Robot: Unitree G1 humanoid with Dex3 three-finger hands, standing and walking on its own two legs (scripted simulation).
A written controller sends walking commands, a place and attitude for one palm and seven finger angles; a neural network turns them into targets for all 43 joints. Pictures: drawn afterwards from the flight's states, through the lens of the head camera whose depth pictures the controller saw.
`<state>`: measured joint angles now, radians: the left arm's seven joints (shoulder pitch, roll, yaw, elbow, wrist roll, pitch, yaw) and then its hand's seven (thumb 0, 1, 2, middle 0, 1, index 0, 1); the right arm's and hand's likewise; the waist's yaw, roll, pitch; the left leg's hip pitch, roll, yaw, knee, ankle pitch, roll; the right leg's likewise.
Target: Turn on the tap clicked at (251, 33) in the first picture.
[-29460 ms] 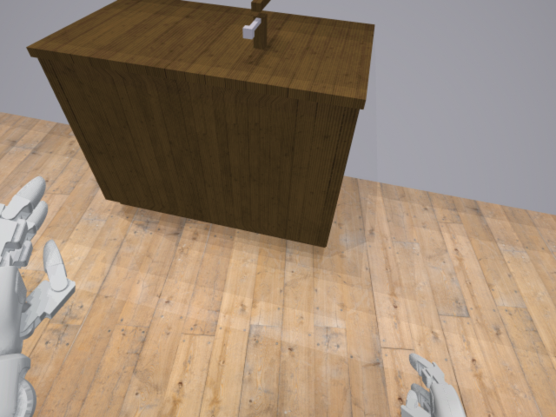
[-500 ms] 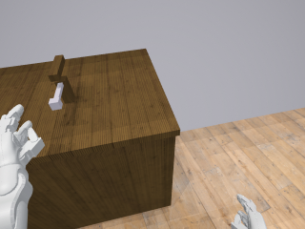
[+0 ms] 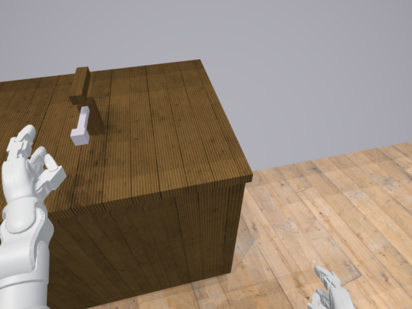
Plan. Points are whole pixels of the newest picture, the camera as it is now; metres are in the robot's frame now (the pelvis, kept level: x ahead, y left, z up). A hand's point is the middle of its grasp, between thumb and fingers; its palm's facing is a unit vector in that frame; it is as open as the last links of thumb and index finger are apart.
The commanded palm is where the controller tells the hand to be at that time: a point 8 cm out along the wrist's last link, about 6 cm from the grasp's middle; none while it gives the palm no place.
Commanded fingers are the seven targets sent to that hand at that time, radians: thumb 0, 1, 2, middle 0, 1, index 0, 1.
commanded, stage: reach beside the lever's end, fingers flat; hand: left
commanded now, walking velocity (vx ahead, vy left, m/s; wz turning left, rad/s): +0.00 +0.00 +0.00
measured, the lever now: (80, 136) +0.42 +0.32 +0.11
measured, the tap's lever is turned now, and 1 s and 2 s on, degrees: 0 0 5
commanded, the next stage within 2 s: push the lever round in 1.04 s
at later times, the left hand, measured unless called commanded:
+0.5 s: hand (65, 150) +0.38 +0.33 +0.12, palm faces +0.54 -0.83 -0.10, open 7.7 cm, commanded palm +0.33 +0.37 +0.12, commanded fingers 0.00 0.90 0.90 -0.15 -0.15 -0.15 -0.15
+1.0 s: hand (61, 149) +0.39 +0.35 +0.11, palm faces +0.54 -0.84 -0.09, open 7.8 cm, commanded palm +0.34 +0.38 +0.11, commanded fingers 0.00 0.90 0.90 -0.15 -0.15 -0.15 -0.15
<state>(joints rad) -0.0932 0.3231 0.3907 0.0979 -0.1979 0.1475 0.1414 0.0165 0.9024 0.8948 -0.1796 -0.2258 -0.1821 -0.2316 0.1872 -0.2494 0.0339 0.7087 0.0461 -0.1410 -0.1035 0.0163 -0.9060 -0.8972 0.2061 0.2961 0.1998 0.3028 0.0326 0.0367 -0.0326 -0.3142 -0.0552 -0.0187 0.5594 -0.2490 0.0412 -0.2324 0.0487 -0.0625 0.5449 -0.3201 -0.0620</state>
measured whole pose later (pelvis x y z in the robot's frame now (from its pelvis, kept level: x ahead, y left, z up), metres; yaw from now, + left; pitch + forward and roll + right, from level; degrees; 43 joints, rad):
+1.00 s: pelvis +0.01 +0.01 -0.01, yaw -1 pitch +7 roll -2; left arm -0.38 0.49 0.55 0.68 -0.13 -0.13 0.04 0.02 0.90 0.89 -0.16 -0.15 -0.16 -0.16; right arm 0.34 -0.28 0.00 0.70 0.03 -0.05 -0.06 0.01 -0.91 -0.90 0.21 0.30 0.20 0.30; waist -0.05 0.03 -0.08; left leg -0.48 -0.04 0.00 0.65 -0.30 0.06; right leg -0.38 0.06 -0.05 0.59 -0.34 -0.05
